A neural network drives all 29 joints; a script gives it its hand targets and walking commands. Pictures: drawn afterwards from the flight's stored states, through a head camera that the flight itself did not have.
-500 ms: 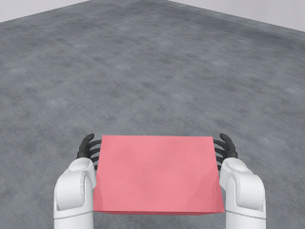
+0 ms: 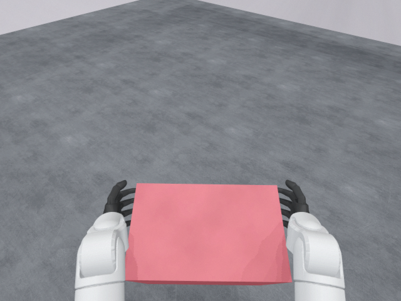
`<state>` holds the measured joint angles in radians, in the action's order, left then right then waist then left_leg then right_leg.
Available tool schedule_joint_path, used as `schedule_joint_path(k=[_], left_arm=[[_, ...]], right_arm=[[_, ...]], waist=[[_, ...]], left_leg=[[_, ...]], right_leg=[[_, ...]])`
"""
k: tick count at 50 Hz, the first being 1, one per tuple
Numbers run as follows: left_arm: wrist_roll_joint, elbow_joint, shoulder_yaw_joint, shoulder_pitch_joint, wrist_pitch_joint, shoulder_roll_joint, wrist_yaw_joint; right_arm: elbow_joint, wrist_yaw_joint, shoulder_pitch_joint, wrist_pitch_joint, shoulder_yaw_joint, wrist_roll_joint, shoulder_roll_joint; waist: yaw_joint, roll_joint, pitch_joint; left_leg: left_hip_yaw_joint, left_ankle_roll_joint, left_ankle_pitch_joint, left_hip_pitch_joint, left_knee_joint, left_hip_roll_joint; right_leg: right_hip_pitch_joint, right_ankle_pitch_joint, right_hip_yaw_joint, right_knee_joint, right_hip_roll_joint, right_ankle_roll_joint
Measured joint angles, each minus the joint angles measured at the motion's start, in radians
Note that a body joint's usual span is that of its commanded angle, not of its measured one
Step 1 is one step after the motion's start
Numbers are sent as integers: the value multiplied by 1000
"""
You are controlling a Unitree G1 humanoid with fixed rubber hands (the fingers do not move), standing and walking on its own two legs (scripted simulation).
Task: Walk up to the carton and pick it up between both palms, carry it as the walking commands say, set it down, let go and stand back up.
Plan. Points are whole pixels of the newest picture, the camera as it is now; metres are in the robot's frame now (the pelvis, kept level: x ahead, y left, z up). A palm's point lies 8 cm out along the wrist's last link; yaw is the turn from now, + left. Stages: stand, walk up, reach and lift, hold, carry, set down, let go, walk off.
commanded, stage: carry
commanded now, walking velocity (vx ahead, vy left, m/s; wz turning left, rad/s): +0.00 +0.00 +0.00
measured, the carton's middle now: (205, 240) +0.27 +0.00 -0.03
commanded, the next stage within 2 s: hold in 0.14 s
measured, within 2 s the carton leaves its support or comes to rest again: neither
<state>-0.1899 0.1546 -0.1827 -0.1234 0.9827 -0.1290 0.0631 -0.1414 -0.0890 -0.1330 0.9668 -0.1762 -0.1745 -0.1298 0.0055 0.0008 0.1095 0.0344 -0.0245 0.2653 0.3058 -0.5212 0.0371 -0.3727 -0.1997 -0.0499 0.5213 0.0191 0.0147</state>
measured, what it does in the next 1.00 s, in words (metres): stands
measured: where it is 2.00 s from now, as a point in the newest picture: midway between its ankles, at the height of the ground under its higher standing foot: outside the picture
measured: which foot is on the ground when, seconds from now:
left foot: down 0.00-1.00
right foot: down 0.00-1.00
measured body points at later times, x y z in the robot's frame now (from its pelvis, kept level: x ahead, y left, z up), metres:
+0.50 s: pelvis +0.00 +0.01 +0.01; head -0.04 +0.01 +0.46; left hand +0.30 +0.19 +0.06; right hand +0.30 -0.16 +0.06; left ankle +0.00 +0.13 -0.73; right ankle +0.04 -0.11 -0.73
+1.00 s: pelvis +0.01 +0.01 +0.01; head -0.03 +0.01 +0.46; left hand +0.31 +0.18 +0.06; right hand +0.30 -0.17 +0.06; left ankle +0.00 +0.13 -0.73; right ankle +0.04 -0.11 -0.73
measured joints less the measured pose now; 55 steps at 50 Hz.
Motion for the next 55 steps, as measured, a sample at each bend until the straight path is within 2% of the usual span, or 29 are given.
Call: schedule_joint_path(k=[7,9,11,14,17,24,36,49,52,55], left_arm=[[-7,-36,-2,2,-43,0,-6],[-58,-184,-35,-49,-130,-5,-44],[-88,-279,-62,-69,-209,-7,-54],[-75,-263,-67,-53,-252,-4,-53],[-75,-263,-69,-69,-275,-5,-66],[-133,-364,-129,-161,-276,-21,-95],[-165,-396,-146,-180,-269,-33,-98],[-165,-399,-136,-174,-278,-31,-107],[-163,-414,-142,-163,-293,-22,-119],[-160,-436,-151,-153,-317,-19,-130]], right_arm=[[33,5,3,-41,-2,-8,0],[145,33,-24,-121,-27,-62,-2],[228,32,-34,-194,-28,-96,-4],[234,24,-27,-247,-12,-88,-3],[220,28,-40,-260,-25,-88,-5],[293,68,-110,-254,-97,-139,-17],[326,115,-138,-249,-134,-191,-23],[294,124,-113,-246,-127,-184,-18],[341,128,-131,-265,-155,-165,-22],[371,130,-129,-289,-166,-157,-21]], waist=[[-1,2,-1],[-25,3,-61],[-39,7,-112],[-27,13,-140],[-16,18,-133],[-22,11,-122],[-9,14,-126],[2,21,-124],[13,22,-123],[11,23,-126]], left_leg=[[0,-2,2,-4,1,3],[-4,3,-13,-71,32,-1],[-14,9,-19,-125,64,-4],[-33,5,-35,-149,85,-4],[-44,8,-37,-161,92,-6],[-35,18,-40,-215,113,-10],[-30,33,-55,-261,151,-32],[-34,23,-73,-275,196,-24],[-36,19,-76,-279,207,-20],[-32,15,-76,-275,209,-15]], right_leg=[[3,-3,0,0,-3,2],[69,11,7,-32,-9,3],[124,29,10,-72,-15,4],[164,45,-6,-110,-15,3],[189,54,-16,-135,-13,-1],[249,71,-6,-176,-12,-9],[292,82,3,-208,7,-23],[299,91,1,-237,-2,-17],[300,92,-1,-243,-6,-13],[292,89,2,-238,-12,-9]])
